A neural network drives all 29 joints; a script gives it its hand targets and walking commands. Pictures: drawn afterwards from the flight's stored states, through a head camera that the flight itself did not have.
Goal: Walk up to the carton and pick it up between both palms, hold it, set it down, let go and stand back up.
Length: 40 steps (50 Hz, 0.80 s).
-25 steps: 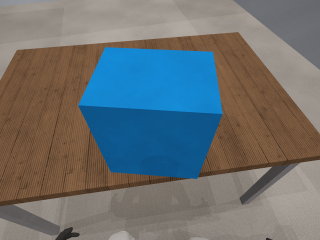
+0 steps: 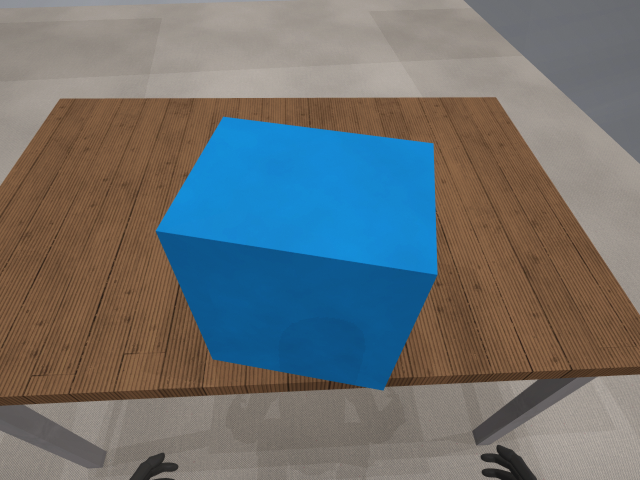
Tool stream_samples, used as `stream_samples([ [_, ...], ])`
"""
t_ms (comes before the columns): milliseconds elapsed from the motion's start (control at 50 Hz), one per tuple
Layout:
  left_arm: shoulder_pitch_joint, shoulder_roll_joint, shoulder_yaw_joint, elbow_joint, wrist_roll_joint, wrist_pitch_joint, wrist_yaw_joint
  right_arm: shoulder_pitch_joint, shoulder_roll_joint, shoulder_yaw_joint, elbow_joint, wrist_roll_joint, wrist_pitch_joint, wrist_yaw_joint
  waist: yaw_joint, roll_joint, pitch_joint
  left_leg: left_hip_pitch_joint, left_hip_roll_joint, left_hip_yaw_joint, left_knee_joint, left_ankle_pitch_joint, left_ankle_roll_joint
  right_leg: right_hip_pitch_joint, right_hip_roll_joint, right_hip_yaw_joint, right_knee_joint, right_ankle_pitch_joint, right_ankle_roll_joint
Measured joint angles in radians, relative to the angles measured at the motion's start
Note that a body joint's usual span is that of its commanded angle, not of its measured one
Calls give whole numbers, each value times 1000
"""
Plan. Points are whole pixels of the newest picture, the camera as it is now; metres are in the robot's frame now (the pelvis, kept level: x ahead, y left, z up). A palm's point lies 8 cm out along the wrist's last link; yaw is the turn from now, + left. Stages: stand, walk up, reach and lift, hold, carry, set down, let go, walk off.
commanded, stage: walk up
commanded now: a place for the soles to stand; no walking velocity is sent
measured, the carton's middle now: (309, 264) +0.38 +0.03 +0.05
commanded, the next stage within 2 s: reach and lift in 0.62 s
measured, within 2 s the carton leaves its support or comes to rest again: neither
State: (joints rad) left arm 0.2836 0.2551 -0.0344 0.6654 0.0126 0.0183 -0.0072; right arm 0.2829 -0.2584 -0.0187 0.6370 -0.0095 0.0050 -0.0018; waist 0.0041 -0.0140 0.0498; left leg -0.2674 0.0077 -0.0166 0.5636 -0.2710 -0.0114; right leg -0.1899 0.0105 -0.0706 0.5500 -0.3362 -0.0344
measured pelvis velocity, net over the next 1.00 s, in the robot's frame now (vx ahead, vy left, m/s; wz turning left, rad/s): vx -0.01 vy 0.00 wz -0.04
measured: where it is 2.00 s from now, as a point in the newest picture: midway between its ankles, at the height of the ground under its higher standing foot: outside the picture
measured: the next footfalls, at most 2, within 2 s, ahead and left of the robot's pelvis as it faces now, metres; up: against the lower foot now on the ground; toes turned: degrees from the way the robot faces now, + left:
none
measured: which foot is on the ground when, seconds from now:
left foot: down 0.00-1.00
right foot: down 0.00-1.00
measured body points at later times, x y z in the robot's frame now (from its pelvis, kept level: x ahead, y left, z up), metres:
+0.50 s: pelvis +0.00 +0.00 +0.00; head +0.00 +0.01 +0.45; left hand +0.09 +0.27 -0.11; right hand +0.08 -0.26 -0.12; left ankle +0.02 +0.13 -0.73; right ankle -0.02 -0.09 -0.73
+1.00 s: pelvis -0.01 +0.00 +0.00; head +0.00 +0.02 +0.45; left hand +0.18 +0.26 -0.08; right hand +0.14 -0.24 -0.09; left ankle +0.02 +0.13 -0.73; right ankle -0.02 -0.10 -0.73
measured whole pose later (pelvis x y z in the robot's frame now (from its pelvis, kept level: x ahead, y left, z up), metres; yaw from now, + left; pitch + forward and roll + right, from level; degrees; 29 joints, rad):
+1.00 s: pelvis -0.01 +0.00 +0.00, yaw -2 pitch -3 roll +0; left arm 0.16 0.27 0.09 0.45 0.04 0.27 -0.02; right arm 0.13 -0.20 -0.01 0.84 0.00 -0.24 0.01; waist 0.01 -0.03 0.06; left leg -0.23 0.03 0.03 0.52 -0.24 -0.01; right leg -0.17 0.02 -0.04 0.52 -0.30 -0.03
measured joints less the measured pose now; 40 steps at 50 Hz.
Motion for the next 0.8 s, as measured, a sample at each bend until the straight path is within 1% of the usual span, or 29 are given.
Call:
stream_samples([
  [120, -7, 14, 12, -5, 1, -3, 2, -7, -9, 4, 10, -2, 4, 0, 0, 33, -6, 2, 4, -10, -6, 8, -3, 10, 4, -10, -16, 10, -3],
  [240, -9, 27, 27, -5, 0, -1, 1, 16, -3, 14, 41, -4, 4, -2, 0, 45, -15, 5, -1, -16, -13, 14, -2, 15, 0, -18, -22, 13, -2],
  [340, -7, 28, 30, 3, -1, 3, -1, 36, -3, 17, 62, -5, 1, -1, -6, 41, -14, 4, -7, -22, -13, 17, 1, 18, -6, -25, -23, 12, 1],
  [480, 1, 25, 30, 15, 1, 10, -1, 52, -7, 14, 75, -6, 1, -2, -11, 22, -8, -3, -15, -33, -4, 15, 5, 19, -14, -37, -18, 8, 5],
  [660, 9, 27, 34, 27, 4, 12, 1, 45, -8, 13, 65, -7, -1, -5, -7, 9, -2, -17, -22, -47, 10, 11, 9, 16, -20, -52, -14, 3, 9],
  [680, 9, 28, 36, 24, 1, 25, 1, 36, -6, 8, 78, -14, -15, -4, -4, 9, -7, -26, -21, -44, 16, 8, 9, 5, -20, -50, -8, 1, 9],
  [740, -49, 47, 54, -10, -5, 172, 21, -105, 24, -59, 219, -58, -113, 18, 13, -4, -5, -101, -5, -4, 95, -24, 2, -95, -15, -16, 99, -31, 6],
  [780, -98, 61, 69, -66, -10, 243, 26, -190, 43, -81, 254, -58, -147, 34, 21, -19, 21, -125, 2, 20, 131, -36, 6, -136, -14, 5, 147, -35, 4],
  [800, -120, 63, 77, -102, -10, 263, 27, -221, 50, -82, 257, -50, -164, 41, 20, -22, 36, -127, 7, 25, 137, -35, -6, -142, -11, 10, 160, -39, 2],
])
